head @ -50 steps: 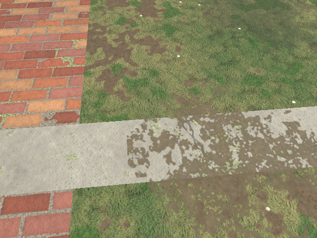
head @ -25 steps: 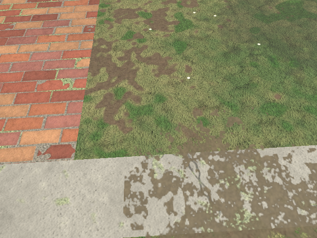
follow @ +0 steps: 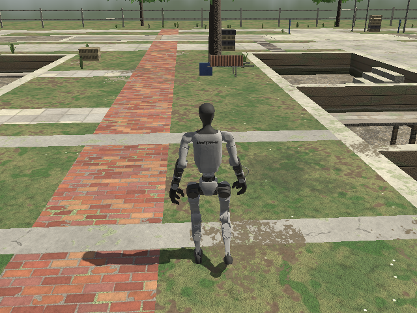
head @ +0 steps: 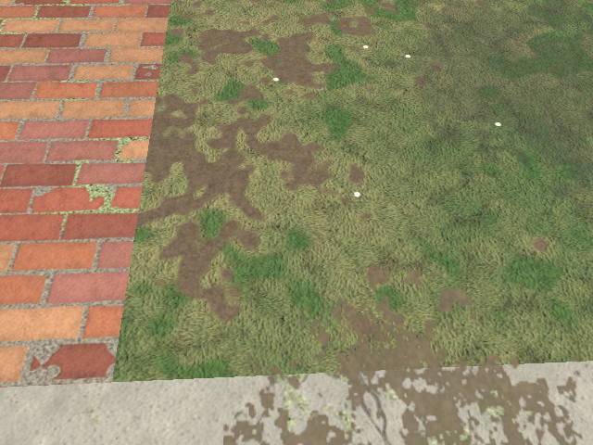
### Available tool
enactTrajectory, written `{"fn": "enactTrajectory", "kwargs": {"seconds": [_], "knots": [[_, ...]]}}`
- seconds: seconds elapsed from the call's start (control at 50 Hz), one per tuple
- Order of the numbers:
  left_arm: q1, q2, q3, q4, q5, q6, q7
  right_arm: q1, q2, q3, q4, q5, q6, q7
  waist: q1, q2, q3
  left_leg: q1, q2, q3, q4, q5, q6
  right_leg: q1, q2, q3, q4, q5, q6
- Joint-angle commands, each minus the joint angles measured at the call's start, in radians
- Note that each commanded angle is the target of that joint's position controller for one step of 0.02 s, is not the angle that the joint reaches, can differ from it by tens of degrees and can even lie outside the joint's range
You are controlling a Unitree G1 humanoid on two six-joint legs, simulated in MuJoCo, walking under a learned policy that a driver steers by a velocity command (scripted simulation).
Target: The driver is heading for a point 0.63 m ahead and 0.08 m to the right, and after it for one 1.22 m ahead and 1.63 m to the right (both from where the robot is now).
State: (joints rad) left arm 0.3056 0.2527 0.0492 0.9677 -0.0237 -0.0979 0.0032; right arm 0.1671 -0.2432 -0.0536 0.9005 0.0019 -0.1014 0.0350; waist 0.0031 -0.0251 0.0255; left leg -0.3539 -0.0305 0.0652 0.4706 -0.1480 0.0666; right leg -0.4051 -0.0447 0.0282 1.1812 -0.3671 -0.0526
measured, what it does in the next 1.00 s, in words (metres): walks ahead: right foot, then left foot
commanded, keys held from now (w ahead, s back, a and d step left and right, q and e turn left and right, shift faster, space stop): w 0.02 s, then no key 0.72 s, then w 0.26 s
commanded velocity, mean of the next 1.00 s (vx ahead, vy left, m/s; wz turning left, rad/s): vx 0.18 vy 0.00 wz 0.00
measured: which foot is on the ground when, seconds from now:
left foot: down 0.00-0.38, up 0.40-0.60, down 0.62-1.00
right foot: up 0.00-0.32, down 0.34-1.00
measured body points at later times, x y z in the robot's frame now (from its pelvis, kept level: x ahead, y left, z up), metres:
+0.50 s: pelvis +0.18 -0.03 +0.00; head +0.20 -0.04 +0.45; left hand +0.30 +0.22 -0.13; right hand +0.24 -0.29 -0.15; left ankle +0.12 +0.10 -0.70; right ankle +0.27 -0.13 -0.74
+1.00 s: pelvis +0.27 -0.03 -0.01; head +0.27 -0.04 +0.44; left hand +0.35 +0.24 -0.14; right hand +0.24 -0.28 -0.16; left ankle +0.18 +0.11 -0.74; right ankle +0.29 -0.12 -0.74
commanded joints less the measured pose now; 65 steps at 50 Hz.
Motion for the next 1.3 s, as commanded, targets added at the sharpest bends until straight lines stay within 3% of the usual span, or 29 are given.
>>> {"fn": "enactTrajectory", "kwargs": {"seconds": [0.02, 0.12, 0.24, 0.32, 0.34, 0.36, 0.38, 0.4, 0.42, 0.46, 0.5, 0.56, 0.6, 0.64, 0.68, 0.74, 0.78, 0.84, 0.88, 0.94, 0.98, 1.0, 1.02, 1.04, 1.06, 1.1, 1.14, 1.2, 1.3], "knots": [[0.035, 0.062, 0.026, -0.055, 0.004, 0.005, 0.009, 0.027, -0.074, -0.012, -0.024, -0.011, -0.014, 0.004, 0.014, 0.106, -0.07, 0.178, 0.256, -0.303, -0.303, 0.075, 0.162, -0.174, -0.106, 0.045, -0.011, 0.107, -0.005], [-0.055, 0.045, 0.029, -0.091, 0.027, 0.024, 0.021, 0.076, -0.117, -0.014, 0.017, -0.018, -0.007, -0.026, 0.028, 0.083, -0.028, 0.143, 0.219, -0.114, -0.273, 0.645, 0.155, -0.2, -0.081, 0.002, -0.248, 0.258, 0.054], [-0.21, 0.033, 0.013, -0.122, 0.022, 0.028, 0.005, 0.134, -0.136, -0.01, 0.061, -0.006, 0.02, -0.044, -0.032, 0.101, -0.054, 0.222, 0.206, -0.07, -0.222, 0.588, 0.119, -0.075, -0.017, -0.023, -0.575, 0.438, 0.047], [-0.168, 0.075, 0.024, -0.11, 0.036, 0.016, -0.004, 0.095, -0.13, -0.012, 0.079, 0.012, 0.04, -0.051, 0.016, 0.09, -0.074, 0.295, 0.218, -0.114, -0.069, 0.532, 0.087, 0.023, 0.009, -0.023, -0.734, 0.409, -0.001], [-0.115, 0.119, 0.039, -0.088, 0.044, 0.011, 0.001, 0.126, -0.122, -0.01, 0.083, 0.007, 0.04, -0.052, 0.024, 0.047, -0.111, 0.283, 0.16, -0.1, 0.013, 0.488, 0.046, 0.145, -0.004, -0.009, -0.79, 0.653, -0.023], [-0.074, 0.186, 0.051, -0.08, 0.055, 0.011, 0.007, 0.198, -0.089, -0.001, 0.083, -0.016, 0.03, -0.05, -0.015, -0.043, -0.203, 0.159, 0.09, -0.073, 0.142, 0.271, 0.004, 0.37, -0.119, 0.085, -0.696, 1.041, -0.081], [-0.033, 0.141, 0.039, -0.063, 0.053, 0.025, 0.011, 0.303, -0.002, 0.026, 0.122, -0.016, 0.025, -0.046, -0.026, -0.171, -0.309, -0.003, 0.027, -0.052, 0.314, -0.111, -0.052, 0.563, -0.263, 0.224, -0.664, 1.152, -0.228], [-0.005, 0.063, 0.019, -0.053, 0.041, 0.036, 0.007, 0.246, -0.037, 0.021, 0.12, -0.003, 0.04, -0.046, 0.02, -0.187, -0.324, -0.054, 0.011, -0.077, 0.442, -0.481, -0.084, 0.531, -0.318, 0.322, -0.732, 1.034, -0.281], [-0.046, 0.057, 0.009, -0.057, 0.037, 0.039, 0.002, 0.181, -0.085, 0.008, 0.099, 0.012, 0.06, -0.048, 0.016, -0.147, -0.274, -0.091, 0.039, -0.115, 0.512, -0.561, -0.089, 0.439, -0.304, 0.33, -0.785, 0.777, -0.26], [-0.176, 0.087, 0.012, -0.085, 0.04, 0.045, 0.007, 0.118, -0.089, -0.002, 0.092, 0.01, 0.101, -0.066, -0.015, -0.072, -0.157, -0.086, 0.081, -0.12, 0.498, -0.475, -0.101, 0.232, -0.254, 0.279, -0.876, 0.405, -0.195], [-0.266, 0.097, 0.015, -0.1, 0.047, 0.057, 0.015, 0.129, -0.063, -0.002, 0.105, 0.002, 0.123, -0.08, -0.05, -0.106, -0.106, 0.02, 0.087, -0.096, 0.363, -0.369, -0.107, 0.071, -0.191, 0.21, -0.937, 0.199, -0.144], [-0.268, 0.078, 0.012, -0.081, 0.035, 0.071, 0.022, 0.181, -0.027, 0.003, 0.149, -0.006, 0.123, -0.078, -0.072, -0.107, -0.119, 0.187, 0.053, -0.04, 0.142, -0.122, -0.089, -0.001, -0.128, 0.115, -0.933, 0.061, -0.11], [-0.221, 0.054, 0.006, -0.051, 0.02, 0.074, 0.023, 0.171, -0.043, 0.001, 0.151, -0.028, 0.125, -0.07, -0.064, -0.077, -0.091, 0.228, 0.06, -0.043, 0.027, -0.048, -0.056, -0.024, -0.091, 0.088, -0.924, -0.118, -0.044], [-0.178, 0.05, 0.009, -0.041, 0.027, 0.08, 0.025, 0.122, -0.118, -0.009, 0.139, -0.019, 0.122, -0.074, 0.004, 0.066, 0.002, 0.042, 0.117, -0.11, -0.068, -0.3, -0.001, 0.044, -0.007, 0.009, -0.873, -0.101, 0.024], [-0.182, 0.047, 0.01, -0.03, 0.033, 0.079, 0.033, 0.075, -0.074, 0.001, 0.139, -0.015, 0.098, -0.074, 0.012, 0.121, 0.028, -0.093, 0.116, -0.128, -0.149, -0.387, -0.02, 0.201, 0.011, -0.019, -0.784, 0.067, 0.034], [-0.155, 0.047, 0.012, 0.0, 0.034, 0.079, 0.035, 0.075, -0.065, 0.003, 0.146, -0.011, 0.07, -0.071, 0.013, 0.099, 0.011, -0.039, 0.107, -0.116, -0.133, -0.249, -0.046, 0.224, 0.008, -0.022, -0.749, 0.196, 0.013], [-0.148, 0.044, 0.014, 0.018, 0.024, 0.08, 0.033, 0.136, -0.085, -0.006, 0.166, 0.0, 0.07, -0.072, -0.008, 0.099, -0.004, 0.006, 0.104, -0.123, -0.138, -0.37, -0.016, 0.188, 0.044, -0.063, -0.702, 0.044, 0.008], [-0.218, 0.036, 0.017, -0.003, 0.009, 0.06, 0.022, 0.204, -0.152, -0.03, 0.161, 0.015, 0.063, -0.076, -0.057, 0.179, 0.079, 0.108, 0.26, -0.349, -0.255, -0.586, 0.1, -0.053, 0.085, -0.114, -0.526, -0.048, 0.0], [-0.242, 0.027, 0.017, -0.017, 0.003, 0.032, 0.006, 0.216, -0.155, -0.038, 0.165, 0.019, 0.041, -0.078, -0.06, 0.203, 0.119, 0.181, 0.367, -0.461, -0.273, -0.492, 0.161, -0.166, 0.024, -0.064, -0.431, -0.017, -0.028], [-0.21, 0.025, 0.02, -0.011, -0.01, 0.004, -0.012, 0.177, -0.128, -0.036, 0.151, 0.029, 0.025, -0.067, -0.019, 0.162, 0.102, 0.227, 0.335, -0.366, -0.213, -0.272, 0.127, -0.111, 0.005, -0.07, -0.549, -0.035, -0.05], [-0.062, 0.042, 0.038, 0.056, -0.007, 0.005, -0.012, 0.118, -0.136, -0.038, 0.131, 0.034, 0.031, -0.058, 0.052, 0.14, 0.044, 0.068, 0.238, -0.239, -0.129, -0.148, 0.074, 0.229, 0.076, -0.13, -0.679, 0.131, -0.039], [0.052, 0.079, 0.055, 0.088, -0.003, 0.01, -0.008, 0.084, -0.131, -0.035, 0.116, 0.03, 0.028, -0.057, 0.104, 0.088, 0.004, -0.017, 0.187, -0.165, 0.011, -0.011, 0.04, 0.381, 0.041, -0.059, -0.707, 0.141, -0.053], [0.178, 0.174, 0.08, 0.11, -0.001, 0.011, 0.001, 0.069, -0.064, -0.019, 0.086, 0.023, 0.02, -0.057, 0.132, -0.172, -0.041, -0.215, 0.061, -0.012, 0.362, -0.038, -0.038, 0.552, -0.16, 0.274, -0.856, 0.078, -0.143], [0.27, 0.195, 0.074, 0.129, 0.006, 0.003, -0.013, 0.063, -0.025, -0.009, 0.061, 0.019, 0.003, -0.058, 0.147, -0.316, -0.101, -0.389, -0.018, -0.061, 0.623, -0.393, -0.054, 0.653, -0.334, 0.639, -0.993, 0.047, -0.262], [0.187, 0.125, 0.045, 0.111, 0.015, -0.008, -0.012, 0.051, -0.068, -0.023, 0.06, 0.037, -0.007, -0.051, 0.094, -0.172, -0.04, -0.476, 0.059, -0.141, 0.774, -0.377, -0.026, 0.605, -0.348, 0.6, -0.968, 0.004, -0.251], [0.051, 0.081, 0.024, 0.063, 0.019, -0.017, -0.02, 0.033, -0.073, -0.027, 0.066, 0.045, -0.016, -0.041, 0.044, -0.051, 0.018, -0.48, 0.135, -0.131, 0.758, -0.18, 0.018, 0.49, -0.263, 0.382, -0.989, 0.055, -0.177], [0.032, 0.052, 0.008, 0.055, 0.023, -0.012, -0.021, 0.022, -0.075, -0.039, 0.068, 0.03, -0.008, -0.04, 0.02, -0.042, 0.034, -0.409, 0.168, -0.113, 0.652, -0.081, 0.013, 0.414, -0.205, 0.235, -1.018, 0.234, -0.137], [0.09, 0.079, 0.007, 0.07, 0.027, -0.004, -0.006, -0.031, -0.041, -0.036, 0.048, 0.019, 0.009, -0.035, 0.021, -0.041, 0.04, -0.402, 0.158, -0.074, 0.521, -0.006, -0.026, 0.396, -0.18, 0.141, -1.04, 0.396, -0.145], [0.116, 0.114, 0.016, 0.069, 0.023, 0.002, 0.013, -0.23, -0.019, -0.014, -0.023, 0.021, 0.013, -0.021, 0.056, -0.048, 0.085, -0.323, 0.115, -0.036, 0.199, 0.177, -0.052, 0.325, -0.158, 0.052, -1.089, 0.372, -0.136]]}}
